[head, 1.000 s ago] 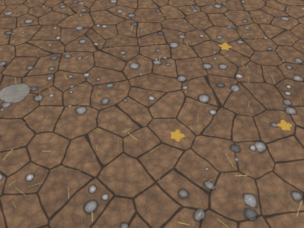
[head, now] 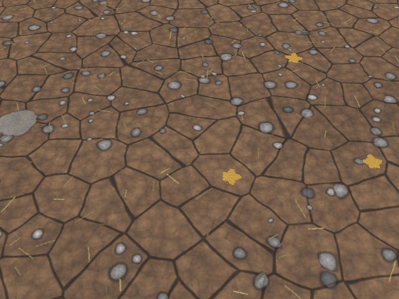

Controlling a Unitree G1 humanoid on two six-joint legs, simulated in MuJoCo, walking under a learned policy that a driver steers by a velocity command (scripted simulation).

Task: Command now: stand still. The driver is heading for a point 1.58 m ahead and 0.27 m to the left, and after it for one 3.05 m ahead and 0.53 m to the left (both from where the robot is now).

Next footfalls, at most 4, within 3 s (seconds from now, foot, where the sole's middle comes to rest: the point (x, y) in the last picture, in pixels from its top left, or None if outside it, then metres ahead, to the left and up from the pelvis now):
0.96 left None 0.50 0.20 -0.81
1.46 right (201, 181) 1.01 0.03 -0.81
1.94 left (155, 106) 1.48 0.26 -0.81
2.38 right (165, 60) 1.86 0.23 -0.81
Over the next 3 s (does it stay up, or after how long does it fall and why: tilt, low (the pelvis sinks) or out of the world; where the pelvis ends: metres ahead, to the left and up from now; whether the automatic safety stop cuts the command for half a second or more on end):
stays up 1.69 0.27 -0.03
